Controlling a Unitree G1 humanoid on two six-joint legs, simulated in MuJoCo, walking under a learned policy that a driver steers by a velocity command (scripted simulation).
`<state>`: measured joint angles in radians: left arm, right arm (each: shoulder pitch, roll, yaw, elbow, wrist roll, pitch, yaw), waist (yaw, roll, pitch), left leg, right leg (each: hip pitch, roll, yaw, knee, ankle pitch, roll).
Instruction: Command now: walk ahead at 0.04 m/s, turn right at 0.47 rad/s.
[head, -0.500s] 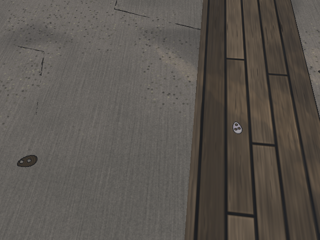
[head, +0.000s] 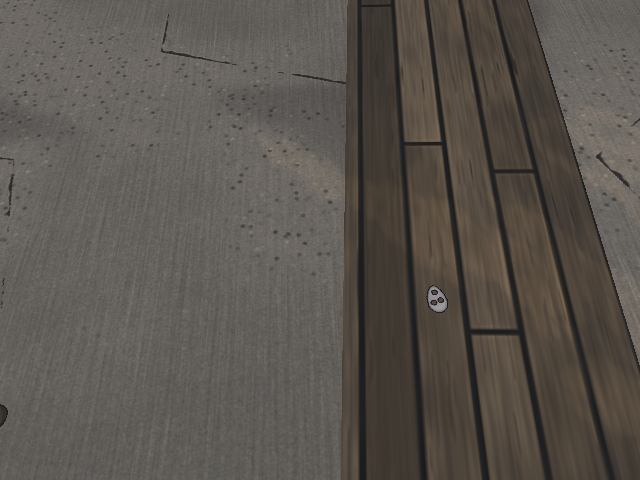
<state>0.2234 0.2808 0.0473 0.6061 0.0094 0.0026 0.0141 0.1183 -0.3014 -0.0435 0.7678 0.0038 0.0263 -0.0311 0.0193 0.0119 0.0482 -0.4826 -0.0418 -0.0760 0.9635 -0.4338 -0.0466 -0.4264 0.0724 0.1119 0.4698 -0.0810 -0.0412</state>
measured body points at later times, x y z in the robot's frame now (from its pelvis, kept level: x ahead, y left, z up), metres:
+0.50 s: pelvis +0.02 +0.04 +0.01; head +0.05 +0.05 +0.46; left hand +0.25 +0.27 -0.09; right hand +0.06 -0.26 -0.09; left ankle +0.05 +0.15 -0.73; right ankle -0.02 -0.11 -0.68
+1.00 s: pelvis +0.01 +0.06 -0.01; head +0.05 +0.08 +0.43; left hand +0.20 +0.32 -0.12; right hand +0.11 -0.25 -0.10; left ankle +0.03 +0.14 -0.74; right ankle -0.03 -0.10 -0.72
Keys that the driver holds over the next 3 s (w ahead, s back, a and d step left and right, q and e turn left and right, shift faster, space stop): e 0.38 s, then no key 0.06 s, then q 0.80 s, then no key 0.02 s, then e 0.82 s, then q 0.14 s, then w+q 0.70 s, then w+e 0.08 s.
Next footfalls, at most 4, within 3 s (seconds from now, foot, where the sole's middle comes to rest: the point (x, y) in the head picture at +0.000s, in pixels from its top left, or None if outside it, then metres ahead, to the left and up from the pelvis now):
0.20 left None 0.09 0.14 -0.77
0.60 right None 0.02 -0.11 -0.77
0.96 left None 0.07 0.14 -0.77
1.50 right None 0.08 -0.09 -0.77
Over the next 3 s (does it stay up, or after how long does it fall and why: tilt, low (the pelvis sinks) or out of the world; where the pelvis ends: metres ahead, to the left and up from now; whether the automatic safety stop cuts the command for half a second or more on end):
stays up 0.27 0.05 0.01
